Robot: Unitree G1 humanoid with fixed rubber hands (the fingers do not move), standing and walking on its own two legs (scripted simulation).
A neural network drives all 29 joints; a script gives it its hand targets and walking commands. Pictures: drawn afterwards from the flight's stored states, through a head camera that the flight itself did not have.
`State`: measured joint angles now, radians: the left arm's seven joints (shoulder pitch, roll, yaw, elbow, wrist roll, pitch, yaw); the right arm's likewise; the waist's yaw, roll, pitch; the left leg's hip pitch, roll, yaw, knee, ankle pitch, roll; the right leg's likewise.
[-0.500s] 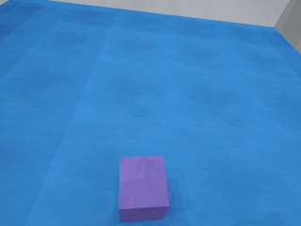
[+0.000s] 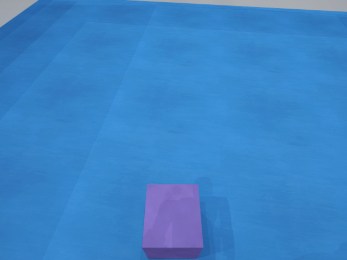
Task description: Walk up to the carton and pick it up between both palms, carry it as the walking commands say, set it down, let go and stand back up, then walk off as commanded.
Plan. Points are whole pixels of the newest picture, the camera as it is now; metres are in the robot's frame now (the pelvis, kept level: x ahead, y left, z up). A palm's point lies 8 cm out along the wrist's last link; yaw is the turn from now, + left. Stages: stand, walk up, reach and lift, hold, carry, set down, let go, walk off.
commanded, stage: stand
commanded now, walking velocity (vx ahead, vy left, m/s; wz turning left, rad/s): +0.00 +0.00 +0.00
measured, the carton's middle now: (172, 222) +0.38 +0.01 -0.63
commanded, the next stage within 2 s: reach and lift in 0.32 s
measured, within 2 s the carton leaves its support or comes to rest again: neither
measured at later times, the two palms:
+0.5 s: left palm out of the picture +0.11 +0.24 -0.13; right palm out of the picture +0.11 -0.22 -0.14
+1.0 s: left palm (87, 243) +0.19 +0.23 -0.15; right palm (249, 254) +0.17 -0.20 -0.17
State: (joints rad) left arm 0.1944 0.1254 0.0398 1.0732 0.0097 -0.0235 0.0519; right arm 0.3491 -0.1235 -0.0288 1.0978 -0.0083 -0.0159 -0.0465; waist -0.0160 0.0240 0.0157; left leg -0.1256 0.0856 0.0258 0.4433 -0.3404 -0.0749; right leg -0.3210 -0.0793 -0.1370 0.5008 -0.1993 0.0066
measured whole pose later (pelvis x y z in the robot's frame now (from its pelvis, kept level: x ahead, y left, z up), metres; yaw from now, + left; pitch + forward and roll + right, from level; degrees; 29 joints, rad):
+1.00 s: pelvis -0.05 +0.03 -0.05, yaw +1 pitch +24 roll +1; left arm -0.11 0.11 0.09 0.50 0.02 0.31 0.02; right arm -0.07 -0.21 -0.11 0.52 -0.02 0.32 0.08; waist 0.00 0.02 -0.11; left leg -0.87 0.01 -0.02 0.87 -0.43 -0.03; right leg -1.01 -0.06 0.03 0.79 -0.19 0.05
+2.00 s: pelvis -0.08 +0.00 -0.11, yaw +5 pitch +47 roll +3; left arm -0.94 0.23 0.31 0.75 -0.05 0.11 -0.01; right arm -0.97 -0.31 -0.31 0.80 -0.03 0.15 0.05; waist -0.01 0.01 -0.08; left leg -1.48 -0.02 -0.07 1.07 -0.41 -0.07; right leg -1.61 -0.04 0.07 0.99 -0.20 0.04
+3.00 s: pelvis -0.15 +0.00 -0.33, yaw +9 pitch +40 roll +4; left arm -1.42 0.35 0.21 1.03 -0.14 0.19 0.09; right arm -1.44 -0.46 -0.23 1.10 0.11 0.18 -0.03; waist -0.03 0.03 0.27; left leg -2.07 -0.07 -0.06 1.97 -0.60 -0.11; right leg -2.21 0.01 0.14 1.87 -0.36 0.09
